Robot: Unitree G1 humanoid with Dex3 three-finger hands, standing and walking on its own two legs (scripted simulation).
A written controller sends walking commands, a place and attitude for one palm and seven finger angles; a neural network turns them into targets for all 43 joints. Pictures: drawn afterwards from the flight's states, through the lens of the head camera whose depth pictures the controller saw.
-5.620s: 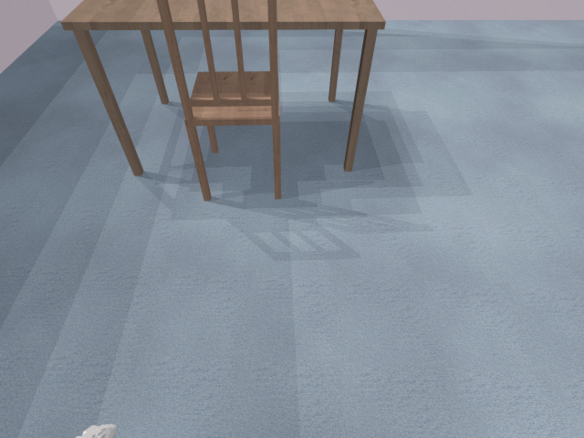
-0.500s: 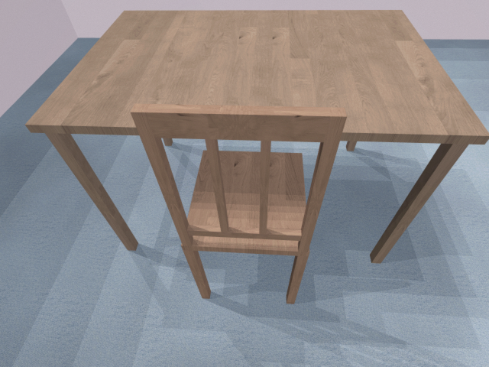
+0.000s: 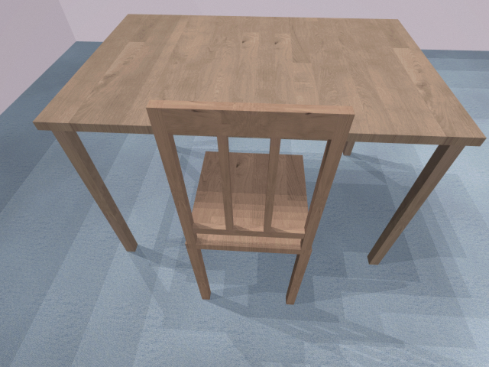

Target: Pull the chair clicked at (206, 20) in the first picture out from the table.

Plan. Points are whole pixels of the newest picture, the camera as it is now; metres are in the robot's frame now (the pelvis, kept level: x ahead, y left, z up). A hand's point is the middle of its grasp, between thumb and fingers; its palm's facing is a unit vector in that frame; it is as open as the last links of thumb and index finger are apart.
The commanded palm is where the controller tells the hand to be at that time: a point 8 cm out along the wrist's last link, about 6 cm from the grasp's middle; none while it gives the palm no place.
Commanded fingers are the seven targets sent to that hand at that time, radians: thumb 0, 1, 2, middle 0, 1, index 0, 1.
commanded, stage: look again from close up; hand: left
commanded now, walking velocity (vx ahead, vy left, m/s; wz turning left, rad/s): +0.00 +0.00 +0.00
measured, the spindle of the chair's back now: (226, 188) +0.51 +0.08 -0.06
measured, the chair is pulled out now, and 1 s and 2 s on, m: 0.00 0.00 0.00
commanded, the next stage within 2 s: shuffle to correct the standing spot in 0.64 s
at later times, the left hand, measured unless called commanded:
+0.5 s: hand out of the picture +0.02 +0.17 -0.17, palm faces +0.03 -0.97 -0.22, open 7.3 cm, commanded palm none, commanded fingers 0.00 0.90 0.90 -0.20 -0.30 -0.20 -0.30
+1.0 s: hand out of the picture +0.02 +0.15 -0.18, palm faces +0.06 -0.98 -0.17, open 7.4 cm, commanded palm none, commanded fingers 0.00 0.90 0.90 -0.20 -0.30 -0.20 -0.30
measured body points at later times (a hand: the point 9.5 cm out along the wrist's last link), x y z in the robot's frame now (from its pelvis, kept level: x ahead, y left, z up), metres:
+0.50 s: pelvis +0.01 -0.01 +0.00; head +0.02 -0.03 +0.45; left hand +0.02 +0.22 -0.15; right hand +0.00 -0.22 -0.17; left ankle -0.01 +0.12 -0.74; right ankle +0.04 -0.13 -0.74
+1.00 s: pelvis +0.04 -0.01 +0.00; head +0.05 -0.02 +0.45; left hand +0.01 +0.20 -0.16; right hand +0.02 -0.23 -0.17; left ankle -0.01 +0.12 -0.74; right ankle +0.04 -0.13 -0.74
